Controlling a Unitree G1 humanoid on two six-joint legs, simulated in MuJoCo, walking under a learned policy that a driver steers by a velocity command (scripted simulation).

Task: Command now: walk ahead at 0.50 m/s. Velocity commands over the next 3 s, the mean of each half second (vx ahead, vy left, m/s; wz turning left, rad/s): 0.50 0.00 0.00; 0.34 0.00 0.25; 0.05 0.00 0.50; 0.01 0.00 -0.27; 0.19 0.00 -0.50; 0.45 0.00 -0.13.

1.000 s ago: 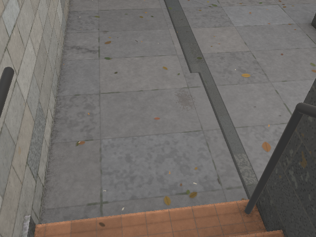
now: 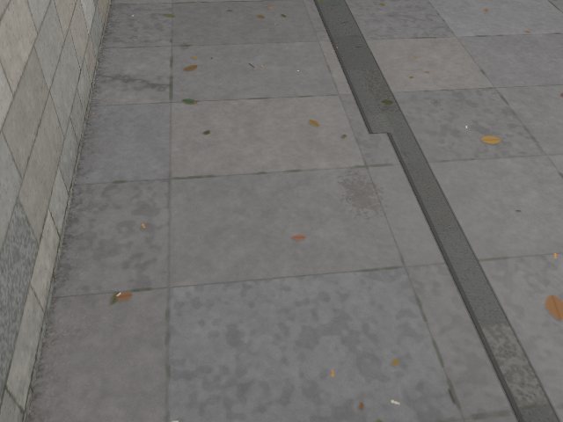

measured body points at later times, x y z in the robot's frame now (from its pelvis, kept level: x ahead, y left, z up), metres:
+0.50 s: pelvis +0.29 -0.04 -0.17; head +0.30 -0.06 +0.28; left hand +0.39 +0.19 -0.31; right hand +0.21 -0.28 -0.33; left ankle +0.16 +0.08 -0.65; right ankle +0.33 -0.11 -0.90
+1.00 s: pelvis +0.58 +0.00 -0.35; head +0.62 +0.03 +0.10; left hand +0.48 +0.21 -0.51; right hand +0.77 -0.20 -0.48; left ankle +0.66 +0.07 -1.09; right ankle +0.42 -0.13 -0.81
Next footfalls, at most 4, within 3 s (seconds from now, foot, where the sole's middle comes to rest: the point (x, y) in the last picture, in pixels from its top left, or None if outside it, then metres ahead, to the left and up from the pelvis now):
0.40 right None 0.37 -0.12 -0.94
0.92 left None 0.70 0.08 -1.12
1.42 right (311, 404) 0.78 -0.10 -1.12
1.76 left None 0.67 0.06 -1.12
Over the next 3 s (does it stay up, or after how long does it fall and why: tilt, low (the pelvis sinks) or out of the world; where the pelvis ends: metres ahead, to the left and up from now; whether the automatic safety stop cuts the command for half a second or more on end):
stays up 1.01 -0.05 -0.34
